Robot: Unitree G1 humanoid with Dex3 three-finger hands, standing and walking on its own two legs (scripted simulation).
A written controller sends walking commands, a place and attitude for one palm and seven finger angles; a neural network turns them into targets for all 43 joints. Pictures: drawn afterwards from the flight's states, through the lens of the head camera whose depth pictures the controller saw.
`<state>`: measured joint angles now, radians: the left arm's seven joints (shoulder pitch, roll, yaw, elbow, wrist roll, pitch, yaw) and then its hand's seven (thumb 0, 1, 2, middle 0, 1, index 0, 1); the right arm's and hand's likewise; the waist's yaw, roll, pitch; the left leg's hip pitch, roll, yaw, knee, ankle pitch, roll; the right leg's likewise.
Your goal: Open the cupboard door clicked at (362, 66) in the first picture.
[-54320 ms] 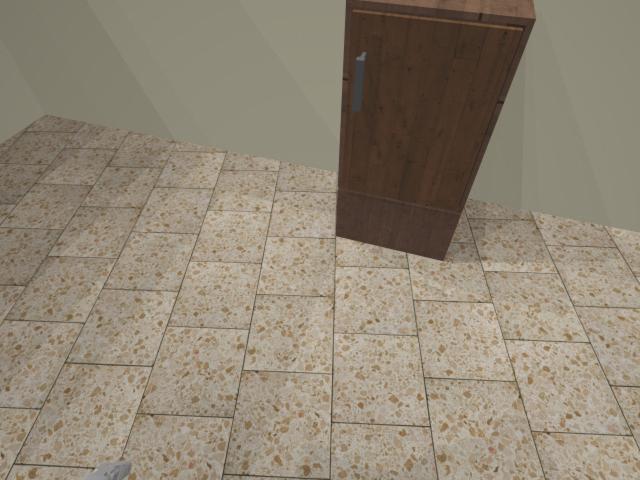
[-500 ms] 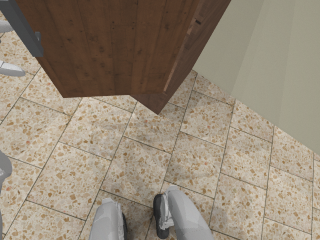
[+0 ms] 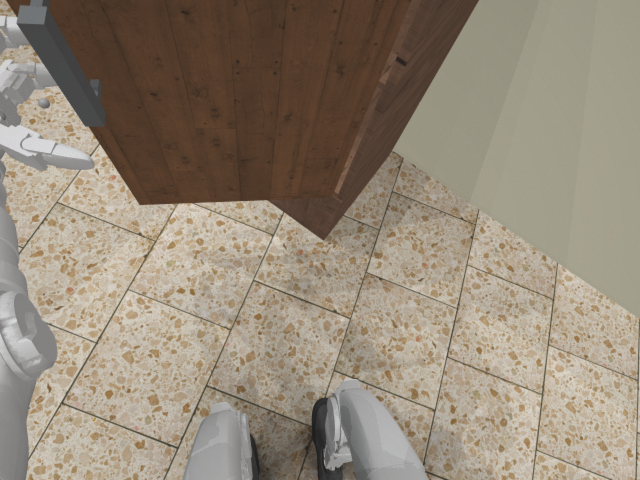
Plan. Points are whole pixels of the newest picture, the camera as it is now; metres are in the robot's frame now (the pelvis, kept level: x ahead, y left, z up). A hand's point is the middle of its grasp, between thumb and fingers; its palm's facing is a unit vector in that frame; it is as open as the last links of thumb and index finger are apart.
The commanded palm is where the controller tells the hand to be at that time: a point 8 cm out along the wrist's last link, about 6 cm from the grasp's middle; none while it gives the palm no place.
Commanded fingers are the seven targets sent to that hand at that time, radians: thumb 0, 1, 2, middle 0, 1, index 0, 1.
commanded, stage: slide the fingers in behind the handle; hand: left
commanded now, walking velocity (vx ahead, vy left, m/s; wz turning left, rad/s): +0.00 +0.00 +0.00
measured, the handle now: (70, 60) +0.59 +0.23 +0.05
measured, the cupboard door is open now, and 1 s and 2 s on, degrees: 42 42 46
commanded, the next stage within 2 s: close the thumb around the handle in 0.82 s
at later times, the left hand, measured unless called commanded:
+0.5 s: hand (87, 96) +0.54 +0.21 +0.05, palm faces +0.01 -1.00 -0.02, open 14.0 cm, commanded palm +0.52 +0.25 +0.05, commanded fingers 0.00 -0.50 0.30 -0.30 -1.20 -0.30 -1.20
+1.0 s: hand (82, 99) +0.54 +0.22 +0.05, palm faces +0.00 -1.00 -0.01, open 13.9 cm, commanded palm +0.52 +0.25 +0.05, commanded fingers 0.00 -0.22 0.42 -0.32 -1.23 -0.32 -1.23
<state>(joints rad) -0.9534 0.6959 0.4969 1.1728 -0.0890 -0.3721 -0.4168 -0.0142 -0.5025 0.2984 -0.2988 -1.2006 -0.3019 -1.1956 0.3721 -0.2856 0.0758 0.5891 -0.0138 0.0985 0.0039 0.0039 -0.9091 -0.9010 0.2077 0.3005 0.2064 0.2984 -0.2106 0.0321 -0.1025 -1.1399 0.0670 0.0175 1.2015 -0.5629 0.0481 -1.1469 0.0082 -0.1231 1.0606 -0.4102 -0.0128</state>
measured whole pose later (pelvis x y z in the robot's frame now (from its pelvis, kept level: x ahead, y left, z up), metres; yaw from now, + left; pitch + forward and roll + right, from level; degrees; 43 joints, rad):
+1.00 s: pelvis +0.00 +0.00 +0.00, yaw +0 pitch +29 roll -5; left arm -0.98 0.62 0.46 1.19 -0.08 -0.40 -0.34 -0.01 -0.49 0.31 -0.30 -1.20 -0.30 -1.20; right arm 0.36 -0.29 0.06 0.61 -0.02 0.09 0.01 0.00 -0.91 -0.90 0.21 0.30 0.21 0.30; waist -0.21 0.04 -0.11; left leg -1.14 0.06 0.02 1.21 -0.57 0.04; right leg -1.16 0.01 -0.12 1.08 -0.42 -0.02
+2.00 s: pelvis +0.01 -0.01 +0.01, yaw -1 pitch +27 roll -4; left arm -0.75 0.52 0.45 1.01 -0.13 -0.41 -0.30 0.00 0.73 0.77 -0.37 -1.35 -0.36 -1.35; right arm 0.39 -0.26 0.05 0.58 -0.01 0.10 0.02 0.01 -0.91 -0.90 0.21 0.30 0.21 0.30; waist -0.18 0.04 -0.12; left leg -1.04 0.07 0.05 1.13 -0.56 0.04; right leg -1.07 0.02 -0.09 1.02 -0.41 -0.02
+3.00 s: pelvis +0.00 -0.06 +0.02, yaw +5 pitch +16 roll +2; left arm -0.03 -0.04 -0.06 0.35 0.01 -0.46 0.45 0.01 0.31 0.64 -0.35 -1.29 -0.35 -1.28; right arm 0.20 -0.22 -0.02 0.63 -0.06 -0.04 0.00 0.01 -0.91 -0.90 0.20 0.30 0.20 0.30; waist -0.01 0.03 -0.14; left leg -0.83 0.02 0.00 1.06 -0.51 -0.04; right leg -0.90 -0.03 -0.12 1.07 -0.46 -0.09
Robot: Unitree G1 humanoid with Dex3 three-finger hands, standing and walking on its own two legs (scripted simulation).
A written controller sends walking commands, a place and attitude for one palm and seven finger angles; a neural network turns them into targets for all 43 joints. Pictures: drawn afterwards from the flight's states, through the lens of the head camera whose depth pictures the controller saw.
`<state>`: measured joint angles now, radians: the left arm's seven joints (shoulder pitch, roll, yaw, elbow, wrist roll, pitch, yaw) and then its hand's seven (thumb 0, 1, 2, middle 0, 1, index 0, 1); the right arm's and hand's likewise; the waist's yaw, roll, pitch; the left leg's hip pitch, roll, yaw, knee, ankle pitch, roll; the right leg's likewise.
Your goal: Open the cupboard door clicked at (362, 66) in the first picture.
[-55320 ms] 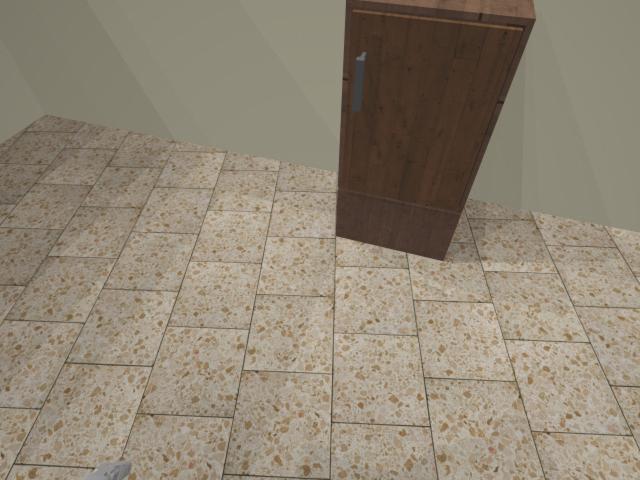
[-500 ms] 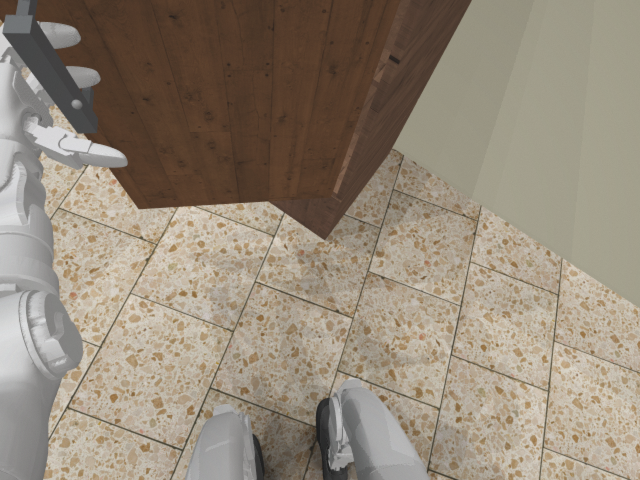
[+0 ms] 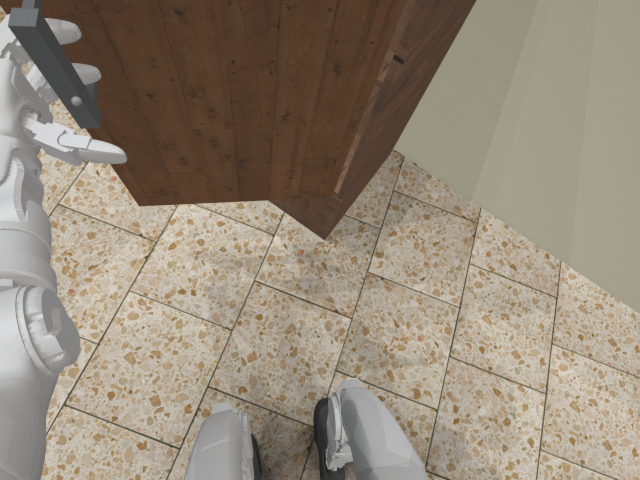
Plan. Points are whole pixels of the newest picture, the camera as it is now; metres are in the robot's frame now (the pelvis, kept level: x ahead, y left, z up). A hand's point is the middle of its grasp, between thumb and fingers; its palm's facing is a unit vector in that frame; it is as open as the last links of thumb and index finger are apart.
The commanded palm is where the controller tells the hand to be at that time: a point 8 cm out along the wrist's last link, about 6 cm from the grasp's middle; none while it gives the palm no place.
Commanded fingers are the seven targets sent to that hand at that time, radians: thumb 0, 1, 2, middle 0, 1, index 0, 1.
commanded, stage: close the thumb around the handle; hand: left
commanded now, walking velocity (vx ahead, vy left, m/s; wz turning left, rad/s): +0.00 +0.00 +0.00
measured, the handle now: (64, 62) +0.59 +0.23 +0.05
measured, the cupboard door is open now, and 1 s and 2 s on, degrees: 42 46 83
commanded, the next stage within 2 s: pull the door open along its arc in 0.62 s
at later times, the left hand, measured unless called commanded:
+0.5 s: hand (78, 99) +0.54 +0.22 +0.05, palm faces +0.00 -1.00 -0.02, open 6.2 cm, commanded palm +0.52 +0.25 +0.05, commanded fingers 0.00 0.90 0.90 -0.40 -1.35 -0.40 -1.35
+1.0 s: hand (88, 124) +0.51 +0.21 +0.05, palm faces +0.01 -1.00 -0.03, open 5.7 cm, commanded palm +0.45 +0.24 +0.05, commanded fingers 0.00 0.90 0.90 -0.40 -1.35 -0.40 -1.35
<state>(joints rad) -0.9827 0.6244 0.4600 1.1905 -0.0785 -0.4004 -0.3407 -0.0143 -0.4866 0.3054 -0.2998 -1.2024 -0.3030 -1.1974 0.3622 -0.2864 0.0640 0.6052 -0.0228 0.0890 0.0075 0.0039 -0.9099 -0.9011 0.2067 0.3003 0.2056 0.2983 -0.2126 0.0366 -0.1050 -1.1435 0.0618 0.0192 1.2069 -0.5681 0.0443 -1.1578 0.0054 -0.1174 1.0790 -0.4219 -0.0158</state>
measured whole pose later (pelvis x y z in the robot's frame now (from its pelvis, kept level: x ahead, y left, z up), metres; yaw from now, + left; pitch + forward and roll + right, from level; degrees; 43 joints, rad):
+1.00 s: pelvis +0.01 +0.00 +0.01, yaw -1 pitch +27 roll -4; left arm -0.75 0.52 0.45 1.01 -0.13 -0.41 -0.30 0.00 0.73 0.77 -0.37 -1.35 -0.36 -1.35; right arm 0.39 -0.26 0.05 0.58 -0.01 0.10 0.02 0.01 -0.91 -0.90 0.21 0.30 0.21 0.30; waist -0.18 0.04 -0.12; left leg -1.04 0.07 0.05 1.13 -0.56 0.04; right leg -1.07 0.02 -0.09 1.02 -0.41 -0.02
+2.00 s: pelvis +0.00 -0.06 +0.02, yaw +5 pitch +16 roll +2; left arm -0.03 -0.04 -0.06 0.35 0.01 -0.46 0.45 0.01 0.31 0.64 -0.35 -1.29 -0.35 -1.28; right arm 0.20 -0.22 -0.02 0.63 -0.06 -0.04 0.00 0.01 -0.91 -0.90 0.20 0.30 0.20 0.30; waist -0.01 0.03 -0.14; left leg -0.83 0.02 0.00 1.06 -0.51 -0.04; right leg -0.90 -0.03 -0.12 1.07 -0.46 -0.09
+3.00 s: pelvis -0.02 -0.01 +0.01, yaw +4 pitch +16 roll +0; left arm 0.10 0.07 -0.14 0.16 -0.07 -0.40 -0.02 -0.01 -0.50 0.30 -0.13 -0.31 -0.13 -0.31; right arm 0.24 -0.24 0.01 0.50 0.00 -0.08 0.01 0.01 -0.91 -0.90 0.20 0.30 0.20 0.30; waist 0.00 0.03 -0.14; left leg -0.88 -0.01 0.04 1.15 -0.54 0.04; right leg -0.94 -0.05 -0.08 1.12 -0.46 -0.02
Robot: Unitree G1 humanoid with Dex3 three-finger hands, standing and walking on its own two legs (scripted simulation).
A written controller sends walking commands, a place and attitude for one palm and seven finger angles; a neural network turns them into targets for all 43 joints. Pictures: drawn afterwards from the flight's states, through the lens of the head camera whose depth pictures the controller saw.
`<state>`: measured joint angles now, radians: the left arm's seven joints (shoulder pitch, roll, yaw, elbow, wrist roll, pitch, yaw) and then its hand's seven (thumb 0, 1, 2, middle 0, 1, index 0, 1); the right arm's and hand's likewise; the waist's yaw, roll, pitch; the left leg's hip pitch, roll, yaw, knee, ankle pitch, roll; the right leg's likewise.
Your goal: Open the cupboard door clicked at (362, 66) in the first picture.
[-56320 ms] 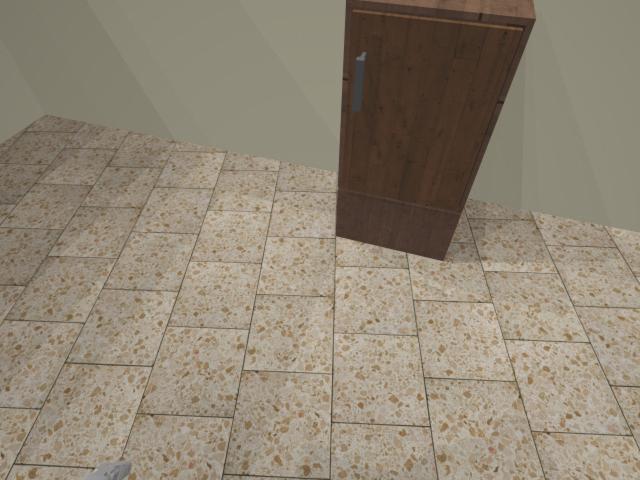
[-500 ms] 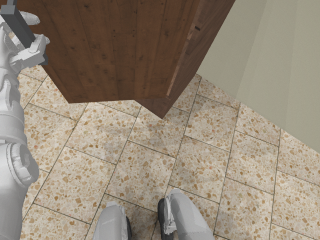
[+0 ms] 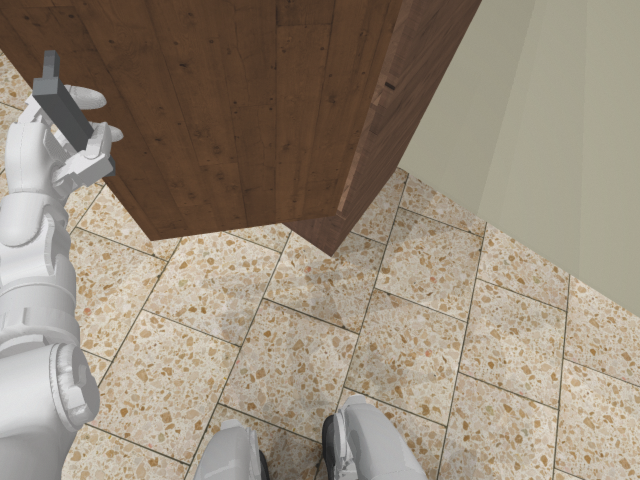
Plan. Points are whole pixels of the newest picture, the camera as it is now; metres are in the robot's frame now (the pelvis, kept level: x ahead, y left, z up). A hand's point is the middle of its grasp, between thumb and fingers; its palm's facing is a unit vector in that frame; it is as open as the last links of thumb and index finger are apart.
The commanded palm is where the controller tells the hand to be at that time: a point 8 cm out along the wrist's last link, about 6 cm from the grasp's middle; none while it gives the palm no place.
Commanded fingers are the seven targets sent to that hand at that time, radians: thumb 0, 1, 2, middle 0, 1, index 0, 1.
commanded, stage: pull the door open along its arc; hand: left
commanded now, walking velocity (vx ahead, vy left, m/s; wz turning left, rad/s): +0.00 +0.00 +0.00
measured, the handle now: (81, 119) +0.54 +0.24 +0.04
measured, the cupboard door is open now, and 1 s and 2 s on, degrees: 46 83 84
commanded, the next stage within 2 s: open thumb and fingers to let go in 0.58 s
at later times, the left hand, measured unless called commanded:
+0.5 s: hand (189, 299) +0.32 +0.11 +0.04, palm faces +0.37 -0.93 -0.01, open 6.2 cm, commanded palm +0.25 +0.19 +0.04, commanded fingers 0.00 0.90 0.90 -0.40 -1.35 -0.40 -1.35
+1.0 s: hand (223, 317) +0.30 +0.08 +0.04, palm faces +0.44 -0.90 -0.02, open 8.4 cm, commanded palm +0.25 +0.13 +0.04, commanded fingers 0.00 -0.29 0.39 -0.31 -1.22 -0.31 -1.22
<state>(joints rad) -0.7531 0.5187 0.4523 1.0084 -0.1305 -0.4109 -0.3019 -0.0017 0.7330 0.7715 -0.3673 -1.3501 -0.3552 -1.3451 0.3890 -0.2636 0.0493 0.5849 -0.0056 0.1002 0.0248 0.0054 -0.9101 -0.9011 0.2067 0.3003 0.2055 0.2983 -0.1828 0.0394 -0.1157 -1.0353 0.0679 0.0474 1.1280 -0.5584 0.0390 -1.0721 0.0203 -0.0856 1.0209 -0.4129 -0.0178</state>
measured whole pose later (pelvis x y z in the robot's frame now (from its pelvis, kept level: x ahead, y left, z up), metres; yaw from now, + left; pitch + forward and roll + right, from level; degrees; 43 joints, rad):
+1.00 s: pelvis -0.01 -0.06 +0.01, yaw +6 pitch +16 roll +2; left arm -0.03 -0.04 -0.06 0.35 0.01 -0.46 0.45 0.01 0.31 0.64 -0.35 -1.29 -0.35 -1.28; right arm 0.20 -0.22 -0.02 0.63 -0.06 -0.04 0.00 0.01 -0.91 -0.90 0.20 0.30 0.20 0.30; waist -0.01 0.03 -0.14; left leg -0.83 0.02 0.00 1.06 -0.51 -0.04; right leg -0.90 -0.03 -0.12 1.07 -0.46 -0.09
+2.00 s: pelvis -0.03 -0.01 +0.00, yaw +4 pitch +16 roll +0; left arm 0.10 0.07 -0.14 0.16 -0.07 -0.40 -0.02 -0.01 -0.50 0.30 -0.13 -0.31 -0.13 -0.31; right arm 0.24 -0.24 0.01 0.50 0.00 -0.08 0.01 0.01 -0.91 -0.90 0.20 0.30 0.20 0.30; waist 0.00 0.03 -0.14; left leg -0.88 -0.01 0.04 1.15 -0.54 0.04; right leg -0.94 -0.05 -0.08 1.12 -0.46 -0.02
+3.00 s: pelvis -0.02 -0.01 -0.02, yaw +4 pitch +17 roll -3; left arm 0.43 0.24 0.11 -0.13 -0.27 -0.35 -0.29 -0.01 -0.50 0.30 -0.15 -0.30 -0.15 -0.30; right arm 0.22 -0.24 0.02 0.46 0.03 -0.13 -0.06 0.02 -0.91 -0.90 0.21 0.30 0.21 0.30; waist 0.02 0.03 -0.15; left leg -0.95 0.02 -0.01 1.26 -0.61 0.02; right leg -0.97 -0.03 -0.12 1.19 -0.51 -0.03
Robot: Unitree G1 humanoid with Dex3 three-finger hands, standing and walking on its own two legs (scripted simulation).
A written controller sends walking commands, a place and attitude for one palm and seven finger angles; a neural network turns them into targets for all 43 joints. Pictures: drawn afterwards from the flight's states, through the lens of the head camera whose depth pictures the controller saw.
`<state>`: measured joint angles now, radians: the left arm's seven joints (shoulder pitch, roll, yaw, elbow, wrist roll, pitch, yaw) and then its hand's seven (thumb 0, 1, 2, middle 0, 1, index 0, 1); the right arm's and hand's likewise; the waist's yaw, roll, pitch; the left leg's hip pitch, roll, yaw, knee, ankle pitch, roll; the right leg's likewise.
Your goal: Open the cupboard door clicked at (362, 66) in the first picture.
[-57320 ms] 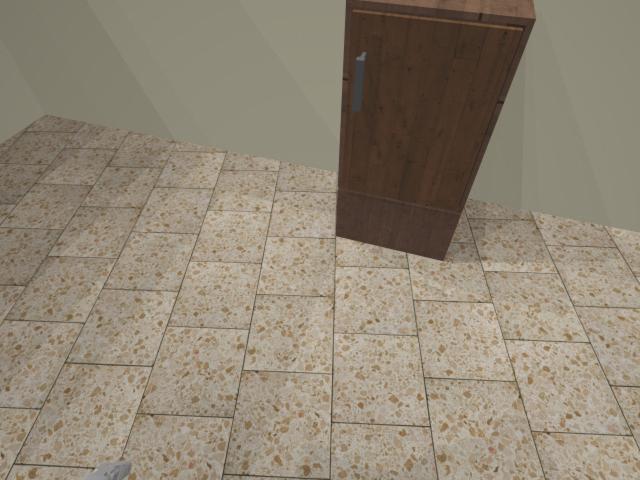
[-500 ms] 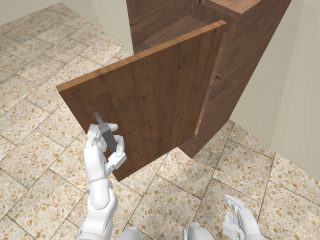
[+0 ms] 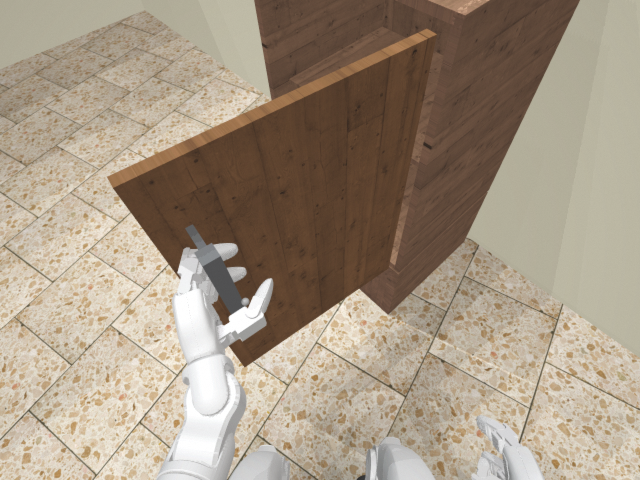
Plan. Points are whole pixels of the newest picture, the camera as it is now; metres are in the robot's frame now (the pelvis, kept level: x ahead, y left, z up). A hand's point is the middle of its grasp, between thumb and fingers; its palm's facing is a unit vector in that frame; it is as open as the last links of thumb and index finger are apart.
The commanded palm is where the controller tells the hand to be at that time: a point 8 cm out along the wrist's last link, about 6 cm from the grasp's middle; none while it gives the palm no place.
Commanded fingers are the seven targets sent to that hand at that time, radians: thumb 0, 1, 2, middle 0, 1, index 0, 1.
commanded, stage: open thumb and fingers to let go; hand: left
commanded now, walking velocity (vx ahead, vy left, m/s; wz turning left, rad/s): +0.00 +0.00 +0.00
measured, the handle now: (216, 273) +0.36 +0.15 +0.03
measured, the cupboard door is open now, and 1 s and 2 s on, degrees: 83 84 84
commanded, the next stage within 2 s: slide the hand sideways off the handle in 0.50 s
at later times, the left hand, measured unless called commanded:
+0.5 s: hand (238, 308) +0.31 +0.11 +0.04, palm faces +0.30 -0.95 +0.01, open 15.3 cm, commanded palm +0.27 +0.16 +0.03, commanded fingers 0.00 -0.50 0.30 -0.15 -0.30 -0.15 -0.30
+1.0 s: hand (226, 341) +0.27 +0.12 +0.04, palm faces -0.14 -0.99 +0.01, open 16.4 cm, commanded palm +0.25 +0.18 +0.03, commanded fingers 0.00 -0.50 0.30 -0.15 -0.30 -0.15 -0.30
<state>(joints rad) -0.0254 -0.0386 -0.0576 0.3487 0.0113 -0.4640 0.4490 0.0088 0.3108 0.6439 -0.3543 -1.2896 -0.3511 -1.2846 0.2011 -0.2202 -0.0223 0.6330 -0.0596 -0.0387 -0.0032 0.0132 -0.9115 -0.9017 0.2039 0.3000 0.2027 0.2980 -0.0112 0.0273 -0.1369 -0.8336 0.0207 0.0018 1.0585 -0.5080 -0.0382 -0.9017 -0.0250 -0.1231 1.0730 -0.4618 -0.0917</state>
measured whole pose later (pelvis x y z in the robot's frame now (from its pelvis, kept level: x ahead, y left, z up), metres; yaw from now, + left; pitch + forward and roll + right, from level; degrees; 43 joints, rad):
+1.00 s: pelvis -0.01 +0.05 -0.01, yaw -1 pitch +16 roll +0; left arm 0.10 0.07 -0.14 0.16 -0.07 -0.40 -0.02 -0.01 -0.50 0.30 -0.13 -0.31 -0.13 -0.31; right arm 0.24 -0.24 0.01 0.50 0.00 -0.08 0.01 0.01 -0.91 -0.90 0.20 0.30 0.20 0.30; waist 0.00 0.03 -0.14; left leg -0.88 -0.01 0.04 1.15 -0.54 0.04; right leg -0.94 -0.05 -0.08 1.12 -0.46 -0.02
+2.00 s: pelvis +0.00 +0.05 -0.03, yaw -1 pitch +17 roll -3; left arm 0.43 0.24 0.11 -0.13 -0.27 -0.35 -0.29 -0.01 -0.50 0.30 -0.15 -0.30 -0.15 -0.30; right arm 0.22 -0.24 0.02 0.46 0.03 -0.13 -0.06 0.02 -0.91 -0.90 0.21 0.30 0.21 0.30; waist 0.02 0.03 -0.15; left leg -0.95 0.02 -0.01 1.26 -0.61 0.02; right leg -0.97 -0.03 -0.12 1.19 -0.51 -0.03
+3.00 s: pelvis +0.05 +0.05 +0.08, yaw -2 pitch -3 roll -1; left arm 0.51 0.34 0.27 -0.40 -0.04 -0.04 0.12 0.00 0.42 0.69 -0.19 -0.30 -0.19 -0.30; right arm 0.21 -0.23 0.05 0.61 0.00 -0.13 -0.08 0.02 -0.91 -0.90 0.21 0.30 0.21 0.30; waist 0.07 0.07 0.00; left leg -0.09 -0.01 0.04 0.46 -0.33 0.03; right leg -0.14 -0.01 -0.08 0.43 -0.25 0.00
